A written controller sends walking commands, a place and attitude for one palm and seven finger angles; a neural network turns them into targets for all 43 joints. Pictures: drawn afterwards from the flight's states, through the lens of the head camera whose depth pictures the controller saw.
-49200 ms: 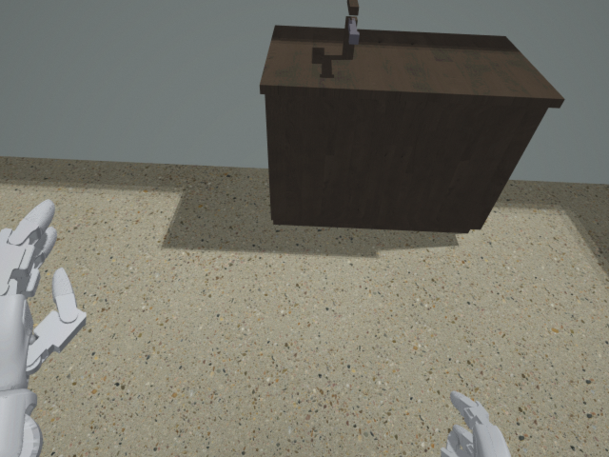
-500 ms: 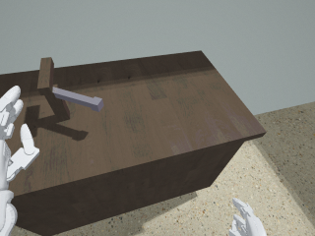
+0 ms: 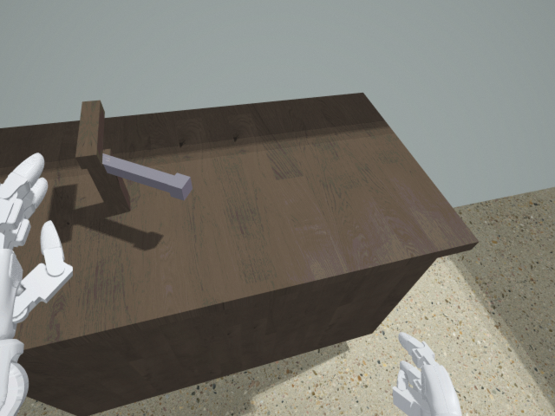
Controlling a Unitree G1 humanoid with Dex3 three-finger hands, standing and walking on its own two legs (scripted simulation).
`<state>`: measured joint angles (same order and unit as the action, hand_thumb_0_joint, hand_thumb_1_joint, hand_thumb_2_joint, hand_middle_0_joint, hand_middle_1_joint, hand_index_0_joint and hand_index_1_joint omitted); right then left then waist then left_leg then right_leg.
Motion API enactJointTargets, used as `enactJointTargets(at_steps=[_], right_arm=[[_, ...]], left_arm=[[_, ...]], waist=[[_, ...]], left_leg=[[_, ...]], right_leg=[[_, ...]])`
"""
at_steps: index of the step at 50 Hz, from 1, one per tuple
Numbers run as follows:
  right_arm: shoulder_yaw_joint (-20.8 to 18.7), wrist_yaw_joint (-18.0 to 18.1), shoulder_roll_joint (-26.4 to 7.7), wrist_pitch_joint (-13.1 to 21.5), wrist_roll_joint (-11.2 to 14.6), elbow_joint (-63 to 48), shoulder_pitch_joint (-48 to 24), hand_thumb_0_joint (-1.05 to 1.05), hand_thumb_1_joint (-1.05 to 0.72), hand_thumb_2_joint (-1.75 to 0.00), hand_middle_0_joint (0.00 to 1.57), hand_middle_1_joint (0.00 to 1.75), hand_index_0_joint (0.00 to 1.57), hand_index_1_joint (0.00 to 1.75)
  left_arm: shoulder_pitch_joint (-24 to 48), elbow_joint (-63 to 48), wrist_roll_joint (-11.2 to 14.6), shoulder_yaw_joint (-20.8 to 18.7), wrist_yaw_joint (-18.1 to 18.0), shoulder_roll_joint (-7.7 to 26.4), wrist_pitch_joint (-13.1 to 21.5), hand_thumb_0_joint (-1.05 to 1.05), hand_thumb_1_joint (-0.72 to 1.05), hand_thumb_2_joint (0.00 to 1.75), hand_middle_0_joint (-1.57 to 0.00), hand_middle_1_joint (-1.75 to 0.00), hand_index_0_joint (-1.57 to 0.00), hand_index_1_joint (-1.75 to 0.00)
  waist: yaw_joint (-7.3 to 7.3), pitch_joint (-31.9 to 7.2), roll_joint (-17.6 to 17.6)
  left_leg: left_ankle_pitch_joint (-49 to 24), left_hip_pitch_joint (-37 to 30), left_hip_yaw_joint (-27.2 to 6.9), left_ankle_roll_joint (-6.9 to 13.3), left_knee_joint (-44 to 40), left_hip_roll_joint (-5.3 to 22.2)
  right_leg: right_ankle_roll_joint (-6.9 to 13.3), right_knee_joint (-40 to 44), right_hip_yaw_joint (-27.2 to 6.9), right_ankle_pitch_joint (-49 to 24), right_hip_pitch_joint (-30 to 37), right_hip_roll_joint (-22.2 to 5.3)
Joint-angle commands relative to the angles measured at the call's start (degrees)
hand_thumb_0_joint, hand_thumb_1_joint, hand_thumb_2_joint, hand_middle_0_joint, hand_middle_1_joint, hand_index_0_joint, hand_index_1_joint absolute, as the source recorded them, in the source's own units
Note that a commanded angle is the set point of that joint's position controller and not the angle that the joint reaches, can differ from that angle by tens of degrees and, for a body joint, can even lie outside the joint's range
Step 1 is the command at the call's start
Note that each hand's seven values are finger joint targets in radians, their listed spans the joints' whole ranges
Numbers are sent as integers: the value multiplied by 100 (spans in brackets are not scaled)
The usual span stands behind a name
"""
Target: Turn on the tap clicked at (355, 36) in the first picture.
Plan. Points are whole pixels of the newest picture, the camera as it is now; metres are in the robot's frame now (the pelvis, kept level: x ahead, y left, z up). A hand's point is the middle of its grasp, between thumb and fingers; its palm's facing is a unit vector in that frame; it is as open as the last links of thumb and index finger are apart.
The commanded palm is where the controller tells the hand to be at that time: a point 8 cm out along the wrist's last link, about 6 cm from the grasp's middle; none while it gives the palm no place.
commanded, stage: look again from close up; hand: left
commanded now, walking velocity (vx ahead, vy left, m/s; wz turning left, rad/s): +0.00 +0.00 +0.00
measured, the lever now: (180, 186) +0.42 +0.20 +0.07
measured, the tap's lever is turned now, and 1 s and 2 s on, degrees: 55 55 55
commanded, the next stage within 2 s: turn the palm inward beside the body in 0.20 s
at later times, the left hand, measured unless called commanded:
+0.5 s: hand (56, 252) +0.22 +0.25 +0.18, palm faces +0.40 -0.86 -0.33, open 7.4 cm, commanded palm +0.15 +0.28 +0.17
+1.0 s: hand (121, 306) +0.19 +0.19 +0.15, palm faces +0.46 -0.83 -0.32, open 7.4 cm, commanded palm +0.13 +0.23 +0.16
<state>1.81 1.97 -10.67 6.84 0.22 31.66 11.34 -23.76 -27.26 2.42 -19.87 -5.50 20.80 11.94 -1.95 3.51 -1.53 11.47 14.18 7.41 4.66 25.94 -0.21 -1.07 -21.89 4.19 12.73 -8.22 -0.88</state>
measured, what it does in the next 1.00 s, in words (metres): shifts its weight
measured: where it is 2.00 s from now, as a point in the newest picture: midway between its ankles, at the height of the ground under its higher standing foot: outside the picture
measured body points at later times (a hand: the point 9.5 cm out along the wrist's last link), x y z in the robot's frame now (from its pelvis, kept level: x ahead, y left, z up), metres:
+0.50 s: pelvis -0.01 -0.01 -0.01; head -0.01 -0.01 +0.44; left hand +0.20 +0.30 +0.19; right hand +0.19 -0.22 -0.08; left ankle +0.03 +0.06 -0.74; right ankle -0.02 -0.13 -0.74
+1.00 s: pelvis -0.03 -0.10 -0.03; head -0.04 -0.13 +0.42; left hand +0.16 +0.23 +0.16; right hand +0.19 -0.30 -0.11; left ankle +0.03 +0.05 -0.74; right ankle -0.02 -0.14 -0.74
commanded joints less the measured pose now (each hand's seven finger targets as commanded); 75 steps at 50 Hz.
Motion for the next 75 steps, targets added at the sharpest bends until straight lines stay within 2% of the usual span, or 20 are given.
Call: enactJointTargets(at_steps=[1, 14, 15, 16, 17, 18, 20, 21, 23, 25, 27, 30, 34, 38, 43, 50, 52, 56, 60, 75], right_arm=[[-298, 75, -826, 289, -12, -825, -439, 0, -90, -90, 20, 30, 20, 30], [-363, 77, -827, 317, 24, -844, -396, 0, -90, -90, 20, 30, 20, 30], [618, 487, -1173, 96, 432, -1589, 420, 0, -90, -90, 20, 30, 20, 30], [-415, 333, -930, 249, -215, -441, -409, 0, -90, -90, 20, 30, 20, 30], [-322, -16, -990, 454, -86, -773, -359, 0, -90, -90, 20, 30, 20, 30], [-455, -64, -1275, 569, -160, -612, -302, 0, -90, -90, 20, 30, 20, 30], [-237, -161, -1016, 563, 67, -574, -721, 0, -90, -90, 20, 30, 20, 30], [-250, -219, -1134, 536, 62, -507, -745, 0, -90, -90, 20, 30, 20, 30], [-189, -268, -1116, 439, 75, -631, -980, 0, -90, -90, 20, 30, 20, 30], [-194, -216, -1132, 327, 46, -610, -1034, 0, -90, -90, 20, 30, 20, 30], [-184, -136, -995, 276, -58, -643, -1099, 0, -90, -90, 20, 30, 20, 30], [-163, -19, -891, 303, -85, -456, -1151, 0, -90, -90, 20, 30, 20, 30], [-95, 116, -893, 337, -46, -243, -1221, 0, -90, -90, 20, 30, 20, 30], [-36, 314, -912, 337, 54, -243, -1404, 0, -90, -90, 20, 30, 20, 30], [-114, 355, -866, 357, 89, -248, -1443, 0, -90, -90, 20, 30, 20, 30], [-223, 286, -857, 509, 124, -267, -1241, 0, -90, -90, 20, 30, 20, 30], [-243, 313, -891, 593, 109, -376, -1113, 0, -90, -90, 20, 30, 20, 30], [-253, 342, -942, 736, 127, -320, -789, 0, -90, -90, 20, 30, 20, 30], [-291, 383, -986, 965, 145, -250, -561, 0, -90, -90, 20, 30, 20, 30], [-171, 424, -931, 1165, 176, -391, -751, 0, -90, -90, 20, 30, 20, 30]], left_arm=[[406, -1157, 43, -556, -113, 905, 356, 0, 90, 90, -20, -30, -20, -30], [355, -1236, 13, -589, -148, 956, 380, 0, 90, 90, -20, -30, -20, -30], [5825, -3518, -287, -1980, -250, 5301, 1186, 0, 90, 90, -20, -30, -20, -30], [3761, 405, -776, -1590, 55, 2274, -104, 0, 90, 90, -20, -30, -20, -30], [2413, 248, 60, -505, 206, 1247, -502, 0, 90, 90, -20, -30, -20, -30], [2021, -294, 326, -849, 434, 1152, -766, 0, 90, 90, -20, -30, -20, -30], [1157, -155, 666, -56, 720, 301, -1464, 0, 90, 90, -20, -30, -20, -30], [1025, -421, 537, -46, 774, 513, -1649, 0, 90, 90, -20, -30, -20, -30], [1213, -753, 238, 100, 695, 616, -1741, 0, 90, 90, -20, -30, -20, -30], [1174, -945, 84, -649, 424, 1329, -1489, 0, 90, 90, -20, -30, -20, -30], [1367, -1008, 68, -736, 196, 1173, -1031, 0, 90, 90, -20, -30, -20, -30], [2128, -1209, 133, -996, -201, 1478, -330, 0, 90, 90, -20, -30, -20, -30], [2780, -99, 42, -410, -219, 1165, -340, 0, 90, 90, -20, -30, -20, -30], [3319, 406, 153, 106, 171, 1189, -879, 0, 90, 90, -20, -30, -20, -30], [2947, 523, 434, -394, 312, 1518, -1069, 0, 90, 90, -20, -30, -20, -30], [1493, 160, 828, -1138, 226, 1618, -763, 0, 90, 90, -20, -30, -20, -30], [1121, -194, 918, -1064, 217, 1460, -793, 0, 90, 90, -20, -30, -20, -30], [780, -512, 978, -1006, 234, 1250, -784, 0, 90, 90, -20, -30, -20, -30], [492, -668, 1015, -1008, 282, 1180, -563, 0, 90, 90, -20, -30, -20, -30], [209, -992, 979, -301, -23, 568, -731, 0, 90, 90, -20, -30, -20, -30]], waist=[[89, -851, 534], [104, -768, 647], [494, -807, 2093], [-239, -1768, 1457], [-78, -1905, 1052], [-236, -2435, 696], [-300, -1910, 747], [-402, -1459, 728], [-276, -957, 664], [-235, -1010, 399], [-119, -1228, 114], [-85, -1193, 600], [108, -797, 942], [68, -704, 842], [-155, -719, 250], [-345, -829, 262], [-296, -1066, 265], [-198, -1350, 268], [-188, -1478, 164], [-250, -1148, 515]], left_leg=[[-235, -476, -1034, -406, -768, 706], [222, -386, -1158, -425, -909, 744], [1024, 1128, -1403, -304, -651, 452], [-893, -1003, -1503, -956, -414, 444], [-2822, -1851, -1756, -1194, -350, 524], [-3094, -2494, -1620, -1008, -158, 631], [-3312, -2346, -1415, -927, -165, 540], [-2801, -1895, -1374, -875, -271, 538], [-1593, -1255, -1260, -728, -200, 393], [-757, -854, -1215, -681, -160, 309], [-169, -719, -1252, -619, -25, 295], [1151, -478, -1249, -500, 19, 211], [2024, -69, -1146, -393, 296, 42], [1657, 115, -979, -342, 668, -91], [938, 695, -1033, -491, 1356, 43], [647, 1139, -1219, -524, 1622, 146], [399, 1092, -1180, -481, 1680, 128], [-280, 844, -1080, -374, 1571, 74], [-847, 473, -944, -262, 1423, 5], [-545, 131, -986, -213, 1018, 2]], right_leg=[[221, 264, -350, -584, -65, -182], [246, 253, -378, -357, -20, -193], [-133, -930, -459, 383, 467, 251], [435, -1051, -113, -274, -560, 252], [363, -915, 91, -85, -1201, 342], [273, -897, -99, -217, -1373, 279], [250, -928, -1, -256, -1347, 268], [255, -918, 33, -189, -1382, 199], [304, -838, 163, -338, -1349, 224], [323, -770, 208, -375, -1185, 304], [266, -892, 244, -97, -1375, 353], [231, -881, 91, 588, -1626, 327], [228, -743, -42, 1290, -1919, 208], [218, -312, -434, 1959, -1854, 1], [175, 156, -1382, 2680, -1450, -459], [19, -110, -1762, 1346, -1044, -732], [-41, -359, -1789, 38, -834, -818], [-136, -843, -1343, -2186, -610, -697], [-117, -1041, -813, -2891, -674, -424], [182, -780, -320, -811, -1206, -69]])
